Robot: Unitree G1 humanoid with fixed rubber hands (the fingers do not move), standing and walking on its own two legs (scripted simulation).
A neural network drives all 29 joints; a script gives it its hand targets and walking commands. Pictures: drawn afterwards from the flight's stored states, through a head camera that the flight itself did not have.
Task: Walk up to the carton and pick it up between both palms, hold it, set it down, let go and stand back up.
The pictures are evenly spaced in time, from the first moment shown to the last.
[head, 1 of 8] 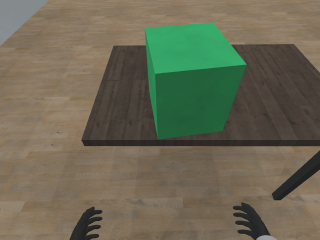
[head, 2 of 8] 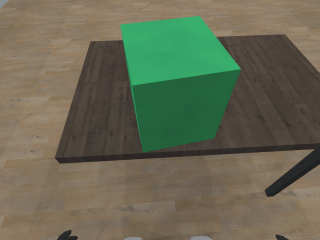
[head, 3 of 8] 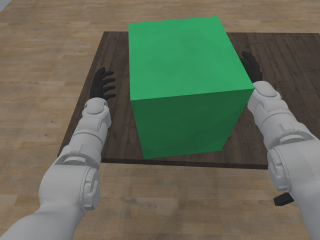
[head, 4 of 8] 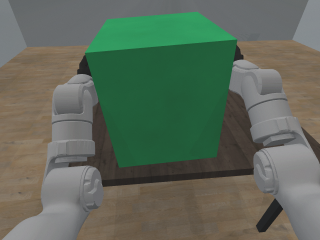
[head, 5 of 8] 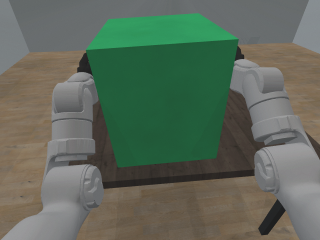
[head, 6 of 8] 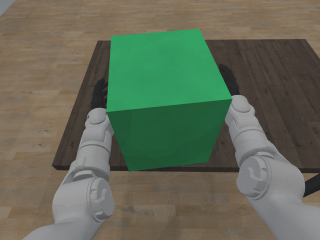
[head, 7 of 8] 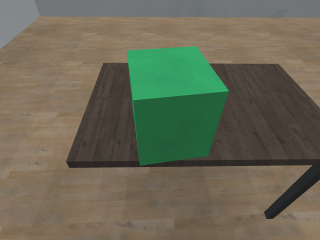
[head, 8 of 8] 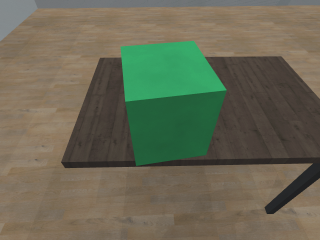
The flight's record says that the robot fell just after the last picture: no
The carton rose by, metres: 0.22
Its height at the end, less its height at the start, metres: +0.00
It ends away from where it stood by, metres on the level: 0.03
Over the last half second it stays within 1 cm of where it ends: yes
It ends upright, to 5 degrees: yes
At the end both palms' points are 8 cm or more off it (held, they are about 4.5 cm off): yes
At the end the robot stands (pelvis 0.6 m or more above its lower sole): yes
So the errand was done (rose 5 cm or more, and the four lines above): yes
